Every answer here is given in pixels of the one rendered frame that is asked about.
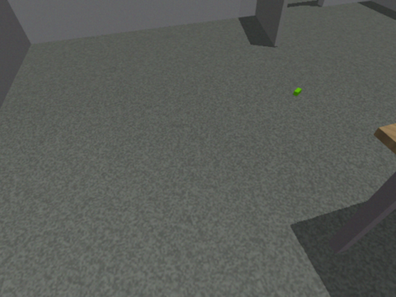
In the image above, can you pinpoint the small box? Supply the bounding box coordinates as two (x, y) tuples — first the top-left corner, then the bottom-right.
(293, 88), (302, 96)

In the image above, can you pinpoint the table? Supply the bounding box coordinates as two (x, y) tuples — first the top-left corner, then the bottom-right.
(328, 123), (396, 254)

